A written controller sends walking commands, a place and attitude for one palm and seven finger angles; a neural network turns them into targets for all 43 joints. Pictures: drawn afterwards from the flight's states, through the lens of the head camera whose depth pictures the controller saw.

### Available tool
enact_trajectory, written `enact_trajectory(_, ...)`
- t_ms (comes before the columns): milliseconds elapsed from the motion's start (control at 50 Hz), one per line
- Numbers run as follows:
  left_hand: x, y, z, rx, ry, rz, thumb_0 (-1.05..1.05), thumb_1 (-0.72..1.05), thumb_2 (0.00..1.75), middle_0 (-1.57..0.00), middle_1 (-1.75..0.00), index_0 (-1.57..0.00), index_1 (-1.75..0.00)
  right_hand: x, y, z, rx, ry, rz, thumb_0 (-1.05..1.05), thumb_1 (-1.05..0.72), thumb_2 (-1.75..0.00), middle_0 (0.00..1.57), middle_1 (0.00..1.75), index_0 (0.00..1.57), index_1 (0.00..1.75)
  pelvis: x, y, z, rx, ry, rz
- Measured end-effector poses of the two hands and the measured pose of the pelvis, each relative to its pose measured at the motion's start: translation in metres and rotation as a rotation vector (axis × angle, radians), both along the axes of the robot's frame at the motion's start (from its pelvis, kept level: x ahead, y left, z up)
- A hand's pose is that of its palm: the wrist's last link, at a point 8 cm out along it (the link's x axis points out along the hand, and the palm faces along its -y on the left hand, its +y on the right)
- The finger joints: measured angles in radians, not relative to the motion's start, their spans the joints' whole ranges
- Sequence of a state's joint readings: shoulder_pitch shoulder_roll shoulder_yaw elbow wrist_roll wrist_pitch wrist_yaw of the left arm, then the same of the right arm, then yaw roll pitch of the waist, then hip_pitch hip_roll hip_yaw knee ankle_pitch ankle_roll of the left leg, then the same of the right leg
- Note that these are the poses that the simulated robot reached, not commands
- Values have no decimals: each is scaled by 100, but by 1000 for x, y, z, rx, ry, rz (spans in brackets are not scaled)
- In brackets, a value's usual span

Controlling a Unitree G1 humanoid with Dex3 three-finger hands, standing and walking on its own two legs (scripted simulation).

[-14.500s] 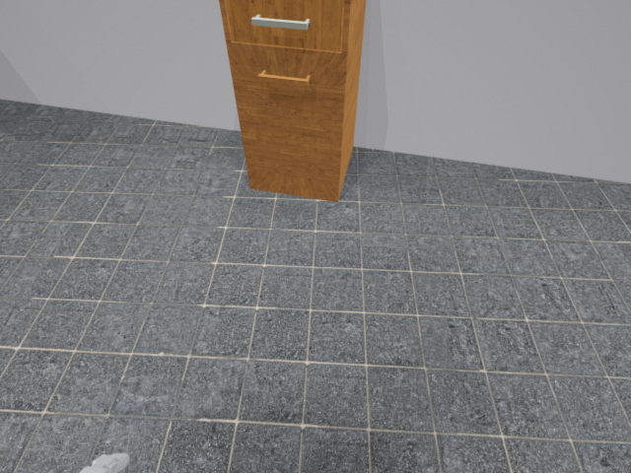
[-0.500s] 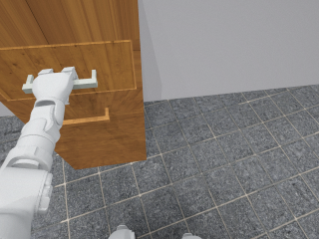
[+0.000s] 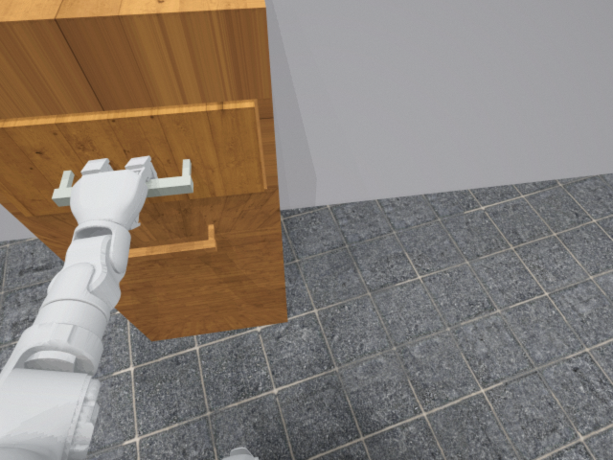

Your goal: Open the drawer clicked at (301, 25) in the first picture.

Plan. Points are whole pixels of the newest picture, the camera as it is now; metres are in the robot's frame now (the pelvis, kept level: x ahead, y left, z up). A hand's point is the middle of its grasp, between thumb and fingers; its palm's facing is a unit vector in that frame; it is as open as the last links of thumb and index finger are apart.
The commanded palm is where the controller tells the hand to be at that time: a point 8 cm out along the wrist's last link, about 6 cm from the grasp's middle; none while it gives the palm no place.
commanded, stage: pull the drawer open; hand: left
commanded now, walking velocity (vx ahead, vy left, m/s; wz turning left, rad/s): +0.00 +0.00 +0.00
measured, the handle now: (126, 181) +0.50 +0.25 +0.05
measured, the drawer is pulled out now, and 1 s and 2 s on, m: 0.01 0.11 0.30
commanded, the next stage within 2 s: none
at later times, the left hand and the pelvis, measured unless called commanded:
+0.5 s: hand (127, 229) +0.43 +0.24 +0.03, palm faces -0.05 -0.04 -1.00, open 5.3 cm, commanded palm +0.39 +0.23 +0.08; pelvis -0.01 -0.01 +0.00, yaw +2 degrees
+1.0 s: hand (123, 288) +0.34 +0.23 +0.03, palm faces +0.02 -0.09 -1.00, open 5.7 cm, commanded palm +0.29 +0.22 +0.08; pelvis +0.01 -0.01 +0.01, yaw +1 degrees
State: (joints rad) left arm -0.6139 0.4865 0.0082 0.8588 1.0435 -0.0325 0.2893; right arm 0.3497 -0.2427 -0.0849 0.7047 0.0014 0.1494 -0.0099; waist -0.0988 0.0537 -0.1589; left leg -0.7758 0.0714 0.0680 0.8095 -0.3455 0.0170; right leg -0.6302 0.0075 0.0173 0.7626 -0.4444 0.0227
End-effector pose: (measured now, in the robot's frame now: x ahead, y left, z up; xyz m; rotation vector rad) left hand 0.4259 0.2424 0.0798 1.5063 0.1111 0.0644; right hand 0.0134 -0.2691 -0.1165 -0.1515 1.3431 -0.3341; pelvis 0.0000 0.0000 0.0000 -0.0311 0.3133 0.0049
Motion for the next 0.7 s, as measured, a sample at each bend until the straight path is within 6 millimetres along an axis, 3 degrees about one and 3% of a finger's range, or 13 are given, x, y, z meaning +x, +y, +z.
enact_trajectory(200, -19, -3, 0, 9, -9, 5, 1, 79, 82, -31, -135, -41, -135, 52, 3, 2, 15, -93, 70, 0, -90, -90, 20, 30, 20, 30, 8, 0, 4, 6, -33, 23)
enact_trajectory(320, -17, -3, 2, 27, 19, 12, 0, 77, 84, -35, -135, -41, -135, 65, 0, 0, 4, -124, 107, 0, -90, -90, 20, 30, 20, 30, 1, -5, 1, 7, -35, 39)
enact_trajectory(400, -16, -3, 3, 25, 33, 14, 0, 77, 84, -36, -135, -42, -135, 58, -4, -1, -1, -126, 102, 0, -90, -90, 20, 30, 20, 30, -5, -8, 0, 7, -32, 39)
enact_trajectory(520, -18, -3, 3, 21, 23, 16, 1, 77, 83, -35, -135, -42, -135, 28, -11, -4, -6, -75, 70, 0, -90, -90, 20, 30, 20, 30, -11, -12, -2, 7, -26, 32)
enact_trajectory(620, -26, -6, 3, 10, -4, 17, 2, 77, 81, -32, -135, -40, -135, 3, -14, -5, 4, -25, 28, 0, -90, -90, 20, 30, 20, 30, -10, -13, -1, 8, -31, 17)
enact_trajectory(700, -38, -8, 2, 11, -13, 20, 2, 78, 80, -30, -135, -37, -132, -3, -12, -4, 16, -20, 0, 0, -90, -90, 20, 30, 20, 30, -7, -12, 2, 11, -44, 5)
